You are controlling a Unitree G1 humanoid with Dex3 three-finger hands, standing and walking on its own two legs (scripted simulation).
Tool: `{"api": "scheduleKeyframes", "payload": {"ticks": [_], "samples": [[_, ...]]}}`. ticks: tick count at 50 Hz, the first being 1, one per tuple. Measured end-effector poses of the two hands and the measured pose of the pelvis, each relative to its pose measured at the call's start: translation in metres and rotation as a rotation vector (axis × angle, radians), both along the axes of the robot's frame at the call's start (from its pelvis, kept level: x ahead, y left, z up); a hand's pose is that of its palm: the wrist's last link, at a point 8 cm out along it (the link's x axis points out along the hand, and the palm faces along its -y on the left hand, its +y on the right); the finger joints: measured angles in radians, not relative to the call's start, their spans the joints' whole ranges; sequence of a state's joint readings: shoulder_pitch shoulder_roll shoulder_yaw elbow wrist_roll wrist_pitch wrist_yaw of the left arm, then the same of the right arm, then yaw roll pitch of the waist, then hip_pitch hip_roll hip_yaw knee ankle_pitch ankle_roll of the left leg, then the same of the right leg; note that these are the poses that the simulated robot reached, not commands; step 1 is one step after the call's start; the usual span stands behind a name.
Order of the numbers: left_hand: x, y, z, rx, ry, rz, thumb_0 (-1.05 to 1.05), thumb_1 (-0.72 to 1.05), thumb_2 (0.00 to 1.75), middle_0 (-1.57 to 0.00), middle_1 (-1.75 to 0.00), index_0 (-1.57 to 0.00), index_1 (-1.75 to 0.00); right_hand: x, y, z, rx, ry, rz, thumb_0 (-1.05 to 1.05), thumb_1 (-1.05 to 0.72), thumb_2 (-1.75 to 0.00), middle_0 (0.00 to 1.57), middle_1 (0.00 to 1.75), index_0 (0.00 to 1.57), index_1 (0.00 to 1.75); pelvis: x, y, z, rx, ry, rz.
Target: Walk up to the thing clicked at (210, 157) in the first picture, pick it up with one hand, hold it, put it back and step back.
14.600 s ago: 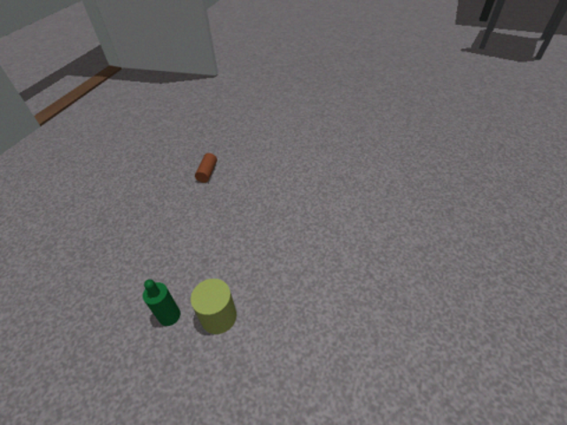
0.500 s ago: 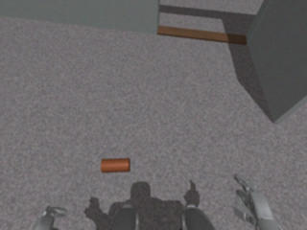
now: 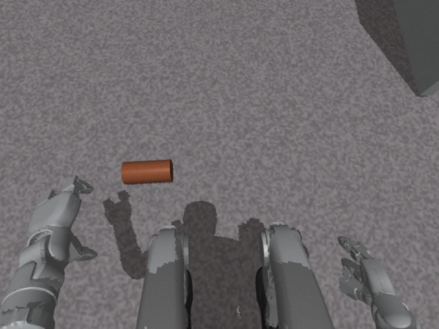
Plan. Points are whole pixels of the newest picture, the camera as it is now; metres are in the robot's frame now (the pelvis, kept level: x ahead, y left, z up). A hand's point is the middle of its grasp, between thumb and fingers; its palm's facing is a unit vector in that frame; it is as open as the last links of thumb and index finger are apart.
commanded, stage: rise first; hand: left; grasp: from above
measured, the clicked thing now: (148, 171) +0.52 +0.24 -0.46
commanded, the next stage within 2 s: none
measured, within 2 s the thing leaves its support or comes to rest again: neither
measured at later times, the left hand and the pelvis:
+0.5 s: hand (107, 190) +0.41 +0.29 -0.26, palm faces -0.47 -0.05 -0.88, open 14.2 cm; pelvis -0.03 +0.01 -0.11, yaw -4 degrees
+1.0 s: hand (119, 180) +0.45 +0.28 -0.31, palm faces -0.46 +0.00 -0.89, open 14.2 cm; pelvis -0.02 +0.01 -0.15, yaw -5 degrees
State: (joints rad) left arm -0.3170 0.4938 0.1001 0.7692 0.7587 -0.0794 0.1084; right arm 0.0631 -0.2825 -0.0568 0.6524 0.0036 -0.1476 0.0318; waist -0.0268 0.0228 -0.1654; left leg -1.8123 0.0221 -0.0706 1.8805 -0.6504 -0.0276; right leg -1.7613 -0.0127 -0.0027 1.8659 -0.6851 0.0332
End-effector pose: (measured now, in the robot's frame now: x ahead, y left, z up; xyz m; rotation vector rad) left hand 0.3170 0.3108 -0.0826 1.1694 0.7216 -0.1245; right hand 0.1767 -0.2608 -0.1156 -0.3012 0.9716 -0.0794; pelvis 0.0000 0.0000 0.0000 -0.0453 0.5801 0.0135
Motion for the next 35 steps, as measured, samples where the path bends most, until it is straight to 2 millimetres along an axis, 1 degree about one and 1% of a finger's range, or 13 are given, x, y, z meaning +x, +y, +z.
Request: {"api": "scheduleKeyframes", "payload": {"ticks": [4,8,13,17,20,24,35], "samples": [[0.023,-0.006,-0.026,0.043,-0.004,-0.089,0.0,-0.57,1.02,-0.11,-1.04,-0.1,-1.05,-0.036,-0.004,-0.036,-0.002,0.091,-0.023,0.01,-0.94,-0.91,0.2,0.3,0.2,0.3,-0.012,-0.002,-0.028,-0.004,0.007,-0.007],[0.045,-0.011,-0.05,0.076,-0.02,-0.178,0.0,-0.55,1.02,-0.11,-1.04,-0.11,-1.05,-0.073,-0.009,-0.061,-0.02,0.177,-0.055,0.01,-0.93,-0.9,0.2,0.3,0.2,0.3,-0.02,-0.003,-0.054,-0.013,0.005,-0.015],[0.066,-0.016,-0.076,0.117,-0.044,-0.27,0.0,-0.53,1.03,-0.09,-1.04,-0.09,-1.04,-0.111,-0.015,-0.081,-0.051,0.274,-0.098,0.01,-0.9,-0.9,0.2,0.3,0.2,0.3,-0.025,0.0,-0.08,-0.028,0.002,-0.021],[0.081,-0.018,-0.092,0.151,-0.073,-0.32,0.0,-0.53,1.04,-0.08,-1.03,-0.08,-1.04,-0.133,-0.017,-0.089,-0.075,0.337,-0.124,0.0,-0.89,-0.89,0.2,0.3,0.2,0.3,-0.027,0.003,-0.095,-0.04,0.0,-0.024],[0.09,-0.017,-0.102,0.178,-0.082,-0.342,0.0,-0.54,1.05,-0.08,-1.02,-0.08,-1.03,-0.142,-0.016,-0.094,-0.086,0.371,-0.136,0.0,-0.89,-0.89,0.2,0.3,0.2,0.3,-0.027,0.005,-0.103,-0.048,-0.001,-0.025],[0.1,-0.016,-0.114,0.207,-0.078,-0.37,0.0,-0.54,1.05,-0.07,-1.0,-0.07,-1.01,-0.148,-0.013,-0.098,-0.093,0.398,-0.143,0.0,-0.89,-0.89,0.2,0.3,0.2,0.3,-0.026,0.008,-0.111,-0.057,0.004,-0.026],[0.122,-0.021,-0.139,0.238,-0.083,-0.451,0.0,-0.55,1.05,-0.08,-0.97,-0.07,-0.98,-0.144,-0.005,-0.114,-0.093,0.428,-0.108,0.0,-0.91,-0.9,0.2,0.3,0.2,0.3,-0.022,0.011,-0.13,-0.073,0.009,-0.028]]}}
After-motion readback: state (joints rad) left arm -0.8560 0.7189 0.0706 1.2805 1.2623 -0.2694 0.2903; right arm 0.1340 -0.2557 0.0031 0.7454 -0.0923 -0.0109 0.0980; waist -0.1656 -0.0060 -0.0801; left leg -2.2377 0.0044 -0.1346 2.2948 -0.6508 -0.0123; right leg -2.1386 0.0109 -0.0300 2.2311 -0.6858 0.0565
